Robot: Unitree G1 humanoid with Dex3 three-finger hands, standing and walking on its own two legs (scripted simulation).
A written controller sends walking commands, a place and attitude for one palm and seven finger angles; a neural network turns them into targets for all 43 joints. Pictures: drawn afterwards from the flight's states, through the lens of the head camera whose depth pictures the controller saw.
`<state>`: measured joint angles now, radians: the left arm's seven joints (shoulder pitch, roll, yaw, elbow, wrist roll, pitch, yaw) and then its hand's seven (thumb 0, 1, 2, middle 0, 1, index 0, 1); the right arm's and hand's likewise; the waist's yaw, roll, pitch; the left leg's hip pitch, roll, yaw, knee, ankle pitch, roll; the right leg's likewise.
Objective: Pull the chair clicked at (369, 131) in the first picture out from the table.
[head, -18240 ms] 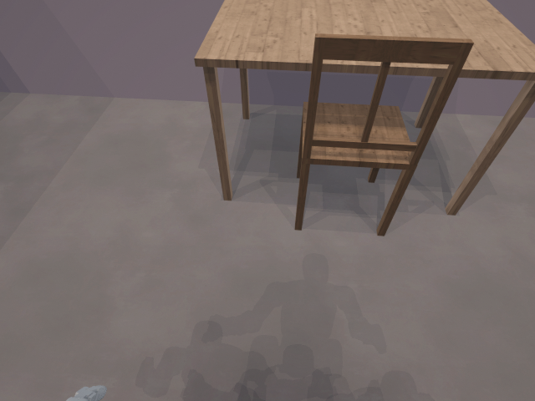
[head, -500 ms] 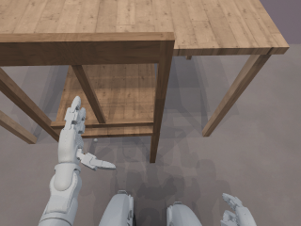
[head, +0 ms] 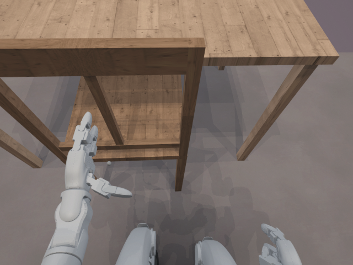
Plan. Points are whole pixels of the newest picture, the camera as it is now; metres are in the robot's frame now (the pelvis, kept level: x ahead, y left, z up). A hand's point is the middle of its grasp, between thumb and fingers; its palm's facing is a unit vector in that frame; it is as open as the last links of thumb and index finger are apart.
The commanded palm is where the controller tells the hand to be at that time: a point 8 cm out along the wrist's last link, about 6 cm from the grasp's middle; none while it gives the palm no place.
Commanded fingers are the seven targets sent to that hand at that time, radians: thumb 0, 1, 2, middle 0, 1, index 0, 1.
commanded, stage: push the fingers through the gap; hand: left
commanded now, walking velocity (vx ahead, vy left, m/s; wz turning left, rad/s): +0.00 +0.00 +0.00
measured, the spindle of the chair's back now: (108, 115) +0.45 +0.19 +0.02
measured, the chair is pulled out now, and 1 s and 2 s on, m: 0.00 0.00 0.00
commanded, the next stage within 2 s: hook a spindle and tug to test in 1.62 s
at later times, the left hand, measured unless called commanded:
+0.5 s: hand (107, 150) +0.36 +0.17 +0.02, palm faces +0.07 -1.00 -0.02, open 16.9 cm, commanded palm +0.34 +0.22 +0.02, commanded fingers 0.00 -0.50 0.30 -0.06 -0.08 -0.06 -0.08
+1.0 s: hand (108, 130) +0.41 +0.18 +0.02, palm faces +0.09 -1.00 -0.02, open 16.9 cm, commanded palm +0.39 +0.22 +0.02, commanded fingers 0.00 -0.50 0.30 -0.06 -0.08 -0.06 -0.08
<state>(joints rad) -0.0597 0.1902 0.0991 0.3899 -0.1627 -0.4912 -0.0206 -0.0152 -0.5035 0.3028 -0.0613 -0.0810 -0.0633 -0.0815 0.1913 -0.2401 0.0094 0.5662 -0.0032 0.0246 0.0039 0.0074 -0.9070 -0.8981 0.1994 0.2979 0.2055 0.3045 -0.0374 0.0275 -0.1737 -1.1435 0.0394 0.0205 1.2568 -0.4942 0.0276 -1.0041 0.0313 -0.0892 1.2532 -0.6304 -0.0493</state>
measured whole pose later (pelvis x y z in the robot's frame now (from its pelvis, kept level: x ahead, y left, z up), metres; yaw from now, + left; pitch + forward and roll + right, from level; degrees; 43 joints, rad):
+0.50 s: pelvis +0.00 +0.01 +0.00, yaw +0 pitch +22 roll -3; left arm -0.20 0.21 0.12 0.50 -0.16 -0.48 -0.03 -0.02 -0.50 0.30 -0.06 -0.08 -0.06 -0.08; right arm 0.21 -0.25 0.01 0.60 0.00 0.03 0.00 0.01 -0.91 -0.90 0.20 0.30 0.21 0.30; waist -0.05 0.04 -0.18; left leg -1.16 0.04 0.02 1.26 -0.49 0.04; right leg -1.01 0.03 -0.09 1.24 -0.62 -0.04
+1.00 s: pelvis -0.01 +0.02 +0.00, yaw -1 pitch +24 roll -4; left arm -0.43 0.24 0.19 0.74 -0.13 -0.52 -0.02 -0.02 -0.51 0.30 -0.06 -0.08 -0.06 -0.08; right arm 0.24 -0.25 0.01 0.63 -0.01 0.05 0.01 0.01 -0.91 -0.90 0.20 0.30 0.21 0.30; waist -0.08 0.04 -0.17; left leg -1.20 0.04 0.02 1.27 -0.48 0.05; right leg -1.05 0.03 -0.08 1.24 -0.61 -0.02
